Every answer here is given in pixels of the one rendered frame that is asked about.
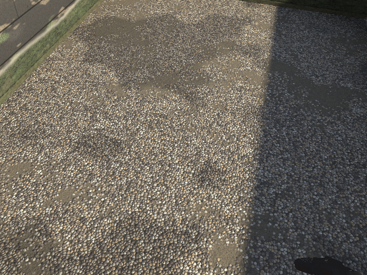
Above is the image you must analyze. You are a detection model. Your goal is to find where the right robot hand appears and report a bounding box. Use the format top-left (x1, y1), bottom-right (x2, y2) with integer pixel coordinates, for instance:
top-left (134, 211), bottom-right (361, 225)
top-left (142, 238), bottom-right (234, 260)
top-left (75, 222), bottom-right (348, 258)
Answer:
top-left (294, 256), bottom-right (362, 275)

